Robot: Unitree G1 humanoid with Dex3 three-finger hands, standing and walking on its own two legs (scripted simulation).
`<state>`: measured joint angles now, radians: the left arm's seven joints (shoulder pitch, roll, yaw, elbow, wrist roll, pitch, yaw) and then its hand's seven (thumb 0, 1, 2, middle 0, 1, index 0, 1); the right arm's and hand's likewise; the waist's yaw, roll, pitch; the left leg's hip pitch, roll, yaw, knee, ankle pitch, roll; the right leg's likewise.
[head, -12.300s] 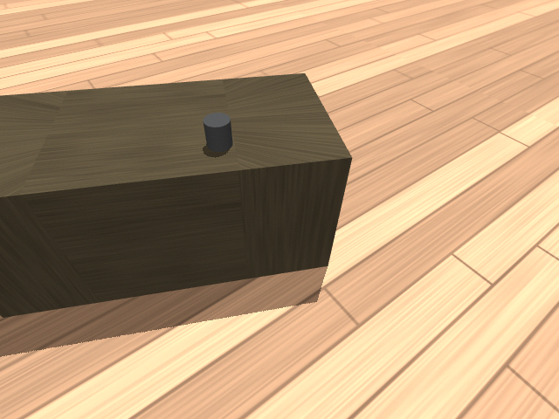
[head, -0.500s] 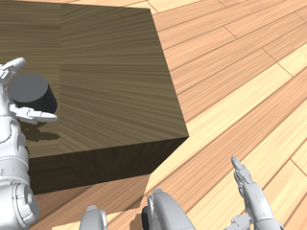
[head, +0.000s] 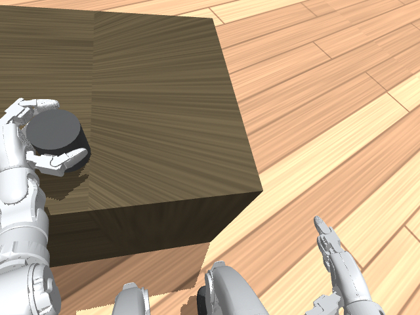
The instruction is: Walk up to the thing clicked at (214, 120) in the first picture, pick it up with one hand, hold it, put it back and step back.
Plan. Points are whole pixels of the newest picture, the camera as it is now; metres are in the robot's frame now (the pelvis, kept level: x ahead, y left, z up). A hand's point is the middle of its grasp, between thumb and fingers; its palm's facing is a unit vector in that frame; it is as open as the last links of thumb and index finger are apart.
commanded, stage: settle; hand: left
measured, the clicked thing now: (61, 142) +0.48 +0.20 -0.01
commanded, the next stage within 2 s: lift in 0.72 s
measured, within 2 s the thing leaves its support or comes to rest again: leaves its support in 0.02 s
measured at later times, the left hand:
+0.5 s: hand (44, 120) +0.48 +0.21 +0.06, palm faces +0.19 -0.98 +0.00, open 11.4 cm
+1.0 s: hand (39, 107) +0.48 +0.21 +0.08, palm faces +0.17 -0.98 +0.00, open 11.4 cm
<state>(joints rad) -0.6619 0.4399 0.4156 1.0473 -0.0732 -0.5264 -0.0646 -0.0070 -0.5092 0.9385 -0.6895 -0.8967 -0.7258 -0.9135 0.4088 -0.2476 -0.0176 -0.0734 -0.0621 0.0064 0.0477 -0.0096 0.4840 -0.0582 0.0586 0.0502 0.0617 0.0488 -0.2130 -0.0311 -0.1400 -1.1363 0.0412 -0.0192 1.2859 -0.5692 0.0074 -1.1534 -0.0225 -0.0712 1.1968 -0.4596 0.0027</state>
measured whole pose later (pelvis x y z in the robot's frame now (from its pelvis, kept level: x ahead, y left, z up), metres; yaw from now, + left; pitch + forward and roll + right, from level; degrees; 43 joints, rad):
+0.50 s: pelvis +0.01 +0.00 +0.02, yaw +0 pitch +21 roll -2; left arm -0.67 0.41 0.39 1.03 -0.09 -0.46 -0.07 -0.01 -0.61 1.08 -0.64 -1.03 -0.68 -1.05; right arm 0.42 -0.25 -0.03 -0.03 -0.04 0.02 0.03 -0.01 0.50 -0.06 0.06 0.05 0.06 0.05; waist -0.18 -0.03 -0.13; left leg -0.99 0.04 -0.01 1.16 -0.53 0.01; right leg -1.02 -0.02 -0.06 1.09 -0.43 0.00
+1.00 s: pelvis +0.02 +0.00 +0.04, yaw +0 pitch +19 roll -2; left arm -0.66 0.39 0.37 0.98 -0.11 -0.40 -0.07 -0.01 -0.61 1.09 -0.64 -1.04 -0.67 -1.06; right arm 0.40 -0.25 -0.05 0.04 -0.03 0.03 0.02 -0.01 0.51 -0.06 0.06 0.05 0.06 0.05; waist -0.15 -0.01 -0.13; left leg -0.91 0.04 0.01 1.10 -0.52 0.01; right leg -0.94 -0.02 -0.05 1.02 -0.42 0.01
